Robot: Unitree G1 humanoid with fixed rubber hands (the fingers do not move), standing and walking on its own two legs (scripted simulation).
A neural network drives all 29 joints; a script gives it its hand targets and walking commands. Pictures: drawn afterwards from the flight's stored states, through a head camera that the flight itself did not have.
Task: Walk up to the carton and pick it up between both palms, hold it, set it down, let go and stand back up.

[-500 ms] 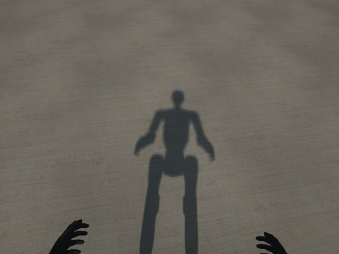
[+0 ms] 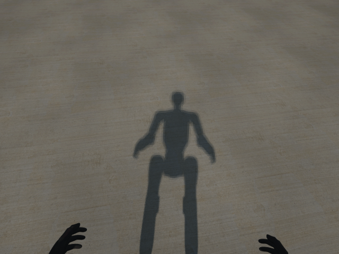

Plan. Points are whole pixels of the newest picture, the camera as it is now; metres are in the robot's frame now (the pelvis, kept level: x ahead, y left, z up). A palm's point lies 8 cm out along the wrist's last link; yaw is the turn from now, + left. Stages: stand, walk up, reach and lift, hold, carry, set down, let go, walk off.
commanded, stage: walk up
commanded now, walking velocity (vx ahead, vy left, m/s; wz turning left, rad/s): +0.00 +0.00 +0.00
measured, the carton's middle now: out of the picture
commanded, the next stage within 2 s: none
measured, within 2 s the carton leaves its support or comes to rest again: neither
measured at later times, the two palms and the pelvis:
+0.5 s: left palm out of the picture +0.08 +0.26 -0.07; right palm out of the picture +0.09 -0.31 -0.10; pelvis -0.04 -0.03 +0.01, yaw +1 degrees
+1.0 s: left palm out of the picture -0.01 +0.32 -0.09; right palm out of the picture -0.01 -0.27 -0.07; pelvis -0.12 +0.03 +0.02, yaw +1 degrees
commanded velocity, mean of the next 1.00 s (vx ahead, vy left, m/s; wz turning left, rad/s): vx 0.00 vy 0.00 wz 0.00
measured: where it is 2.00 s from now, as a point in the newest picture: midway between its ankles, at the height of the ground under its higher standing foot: outside the picture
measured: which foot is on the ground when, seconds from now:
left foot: down 0.00-0.40, up 0.42-0.80, down 0.82-1.00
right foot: down 0.00-0.82, up 0.84-1.00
